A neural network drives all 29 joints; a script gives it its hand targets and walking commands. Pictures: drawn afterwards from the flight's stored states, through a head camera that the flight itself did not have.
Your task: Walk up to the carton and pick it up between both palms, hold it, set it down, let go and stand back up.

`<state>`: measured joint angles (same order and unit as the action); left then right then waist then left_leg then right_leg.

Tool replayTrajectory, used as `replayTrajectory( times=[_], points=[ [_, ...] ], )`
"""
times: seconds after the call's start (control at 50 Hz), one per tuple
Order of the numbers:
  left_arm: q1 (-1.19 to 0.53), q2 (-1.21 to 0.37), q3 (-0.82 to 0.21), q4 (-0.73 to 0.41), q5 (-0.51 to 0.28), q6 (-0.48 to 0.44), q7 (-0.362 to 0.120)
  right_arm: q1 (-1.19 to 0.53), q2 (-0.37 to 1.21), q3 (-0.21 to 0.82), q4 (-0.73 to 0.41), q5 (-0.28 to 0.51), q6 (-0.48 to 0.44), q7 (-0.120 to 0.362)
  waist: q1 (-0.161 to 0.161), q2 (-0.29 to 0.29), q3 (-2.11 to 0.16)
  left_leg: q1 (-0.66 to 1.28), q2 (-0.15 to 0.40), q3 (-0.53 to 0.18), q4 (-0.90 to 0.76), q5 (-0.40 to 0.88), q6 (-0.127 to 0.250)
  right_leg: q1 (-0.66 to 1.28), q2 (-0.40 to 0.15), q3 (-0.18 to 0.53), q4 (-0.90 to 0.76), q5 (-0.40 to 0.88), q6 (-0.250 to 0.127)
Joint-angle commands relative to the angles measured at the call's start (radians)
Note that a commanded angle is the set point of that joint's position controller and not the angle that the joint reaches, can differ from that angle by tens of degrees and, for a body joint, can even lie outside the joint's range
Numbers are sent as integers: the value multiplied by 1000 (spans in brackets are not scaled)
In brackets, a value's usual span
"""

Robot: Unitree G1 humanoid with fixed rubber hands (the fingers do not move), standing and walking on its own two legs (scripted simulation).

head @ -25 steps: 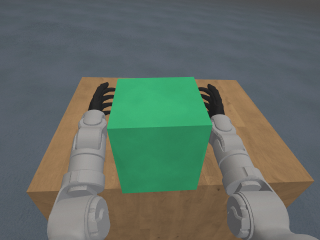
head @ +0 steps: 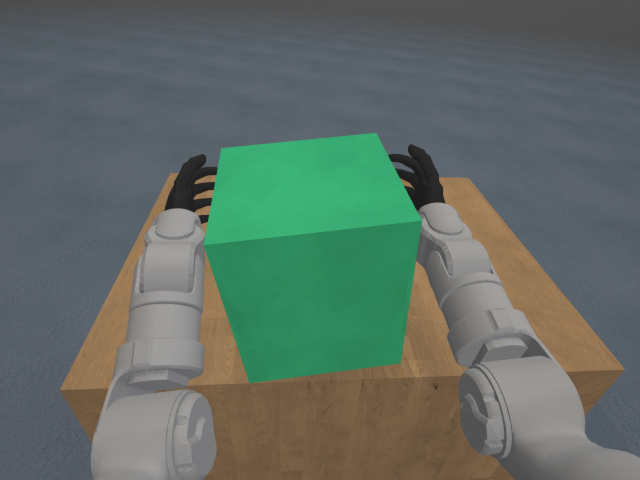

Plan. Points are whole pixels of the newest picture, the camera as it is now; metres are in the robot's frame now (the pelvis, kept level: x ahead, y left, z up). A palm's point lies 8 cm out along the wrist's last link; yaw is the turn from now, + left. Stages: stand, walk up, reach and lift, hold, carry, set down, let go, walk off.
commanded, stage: reach and lift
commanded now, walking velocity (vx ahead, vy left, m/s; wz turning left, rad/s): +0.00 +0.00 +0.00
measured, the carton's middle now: (312, 258) +0.39 +0.00 +0.15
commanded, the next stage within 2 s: hold in 1.00 s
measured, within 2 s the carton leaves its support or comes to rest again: neither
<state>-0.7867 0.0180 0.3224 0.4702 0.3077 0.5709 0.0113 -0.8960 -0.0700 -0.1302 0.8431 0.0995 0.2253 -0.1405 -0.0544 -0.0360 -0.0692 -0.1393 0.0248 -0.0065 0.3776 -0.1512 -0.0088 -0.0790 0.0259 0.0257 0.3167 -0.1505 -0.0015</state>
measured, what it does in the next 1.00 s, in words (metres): stands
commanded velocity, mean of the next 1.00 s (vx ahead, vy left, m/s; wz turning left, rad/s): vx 0.00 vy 0.00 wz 0.00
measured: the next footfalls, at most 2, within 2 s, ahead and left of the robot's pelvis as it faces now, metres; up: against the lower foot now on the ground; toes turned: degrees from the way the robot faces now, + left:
none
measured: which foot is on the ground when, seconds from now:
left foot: down 0.00-1.00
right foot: down 0.00-1.00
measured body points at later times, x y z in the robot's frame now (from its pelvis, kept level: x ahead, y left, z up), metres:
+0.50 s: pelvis +0.00 +0.00 +0.00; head -0.06 +0.02 +0.44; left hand +0.40 +0.16 +0.23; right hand +0.41 -0.15 +0.25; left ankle +0.04 +0.12 -0.75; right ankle +0.02 -0.12 -0.75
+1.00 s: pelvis +0.00 +0.00 +0.00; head -0.07 +0.02 +0.44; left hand +0.40 +0.16 +0.25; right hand +0.41 -0.15 +0.27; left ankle +0.04 +0.12 -0.75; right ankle +0.02 -0.12 -0.75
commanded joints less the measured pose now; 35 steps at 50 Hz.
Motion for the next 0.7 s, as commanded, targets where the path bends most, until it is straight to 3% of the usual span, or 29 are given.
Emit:
replayTrajectory(
  times=[0.0,0.02,0.04,0.06,0.1,0.12,0.14,0.16,0.18,0.2,0.22,0.24,0.26,0.28,0.32,0.34,0.36,0.38,0.4,0.42,0.44,0.48,0.5,0.52,0.54,0.56,0.62,0.64,0.68],
  points=[
    [-745,-600,-399,-219,-165,-21,-106,-649,556,254,-160,110,7,102,-74,83,-336,204,-48,21,-82,113,-16,69,28,-96,-56,48,32],
    [-713,-588,-397,-192,-154,-12,-106,-665,569,264,-193,112,5,100,-61,93,-311,185,-60,28,-73,125,-10,69,21,-87,-62,50,32],
    [-763,-596,-381,-176,-152,-11,-104,-705,564,239,-157,109,15,106,-63,74,-312,190,-50,21,-88,67,-10,44,31,-92,-67,-13,28],
    [-747,-579,-385,-200,-163,-13,-100,-712,574,271,-198,116,12,111,-45,66,-347,192,-55,30,-82,101,-3,75,24,-89,-56,36,31],
    [-784,-610,-427,-245,-196,-17,-88,-723,564,258,-188,121,17,111,-74,82,-394,214,-49,19,-77,118,-19,44,30,-89,-56,39,28],
    [-823,-595,-424,-240,-194,-13,-84,-730,578,268,-179,126,24,117,-64,86,-375,202,-51,21,-77,96,-20,40,30,-95,-58,29,29],
    [-766,-623,-459,-301,-208,-14,-81,-743,606,338,-287,166,13,110,-43,93,-484,240,-62,21,-42,214,-21,96,34,-86,-40,141,32],
    [-809,-617,-473,-304,-230,-16,-74,-718,594,311,-242,154,27,108,-80,96,-429,234,-54,11,-46,186,-32,65,36,-82,-49,117,33],
    [-810,-599,-462,-286,-220,-5,-78,-701,583,297,-211,154,36,103,-78,110,-411,225,-59,19,-44,192,-34,69,31,-86,-48,119,33],
    [-768,-591,-451,-249,-210,2,-81,-704,594,307,-223,151,45,94,-74,81,-390,225,-64,22,-52,176,-22,69,30,-84,-58,117,40],
    [-763,-595,-442,-210,-202,13,-81,-686,569,273,-191,138,51,101,-90,94,-354,216,-52,11,-66,132,-25,28,28,-83,-65,70,34],
    [-746,-572,-397,-212,-175,21,-89,-688,577,286,-183,151,58,100,-59,68,-343,197,-59,19,-70,148,-11,75,24,-82,-63,88,39],
    [-749,-582,-412,-245,-193,21,-92,-661,561,291,-177,161,58,101,-77,82,-366,216,-54,17,-57,182,-18,91,27,-85,-50,129,38],
    [-732,-575,-387,-199,-165,28,-96,-697,558,283,-183,160,61,100,-59,72,-344,210,-54,15,-70,154,-14,78,31,-87,-61,91,37],
    [-781,-569,-390,-200,-197,21,-92,-752,581,302,-207,168,64,109,-36,46,-387,197,-54,20,-75,116,-5,60,35,-85,-62,57,38],
    [-810,-565,-407,-205,-211,20,-87,-739,557,270,-166,152,77,110,-72,61,-341,184,-48,14,-89,77,-14,43,31,-87,-64,26,31],
    [-860,-570,-416,-257,-210,11,-85,-756,603,289,-192,172,70,112,-48,75,-390,177,-59,17,-69,98,-11,48,27,-80,-63,51,39],
    [-837,-573,-422,-235,-212,12,-85,-758,593,285,-200,169,69,107,-60,68,-421,203,-54,10,-62,145,-16,62,34,-81,-52,96,38],
    [-838,-555,-416,-241,-214,16,-86,-720,591,285,-162,168,85,108,-66,76,-370,183,-52,10,-70,106,-15,48,31,-74,-61,58,35],
    [-855,-579,-435,-246,-235,17,-85,-782,600,297,-235,178,68,108,-61,85,-434,184,-61,16,-62,114,-16,64,30,-74,-52,77,37],
    [-825,-586,-435,-219,-230,21,-82,-765,583,286,-203,170,78,105,-66,93,-403,193,-55,9,-63,131,-22,48,30,-75,-53,84,30],
    [-841,-536,-381,-196,-198,28,-81,-744,587,283,-148,163,99,106,-44,74,-371,200,-61,22,-75,93,-7,31,28,-75,-71,39,39],
    [-850,-550,-385,-202,-212,29,-87,-749,590,278,-146,168,103,104,-55,49,-354,174,-54,16,-79,76,-5,41,34,-80,-63,31,39],
    [-861,-577,-416,-267,-221,31,-88,-730,598,282,-160,185,102,105,-54,74,-393,174,-56,14,-73,122,-24,77,36,-82,-57,74,32],
    [-839,-585,-400,-224,-216,42,-87,-761,588,296,-178,194,104,104,-46,76,-382,172,-48,11,-75,141,-19,81,39,-74,-52,96,32],
    [-811,-565,-393,-205,-205,49,-89,-712,567,272,-133,178,117,104,-63,80,-340,178,-51,10,-74,140,-23,77,35,-77,-58,97,28],
    [-854,-566,-404,-241,-218,56,-94,-711,548,263,-126,201,126,104,-73,110,-389,186,-48,8,-80,108,-29,67,33,-70,-59,69,29],
    [-858,-578,-416,-242,-230,55,-88,-790,569,295,-208,214,114,107,-52,85,-428,186,-45,6,-72,124,-24,75,41,-84,-49,85,32],
    [-882,-581,-422,-261,-250,50,-78,-803,590,322,-239,230,118,107,-42,72,-449,199,-52,4,-61,157,-22,69,42,-74,-50,98,33]
  ],
)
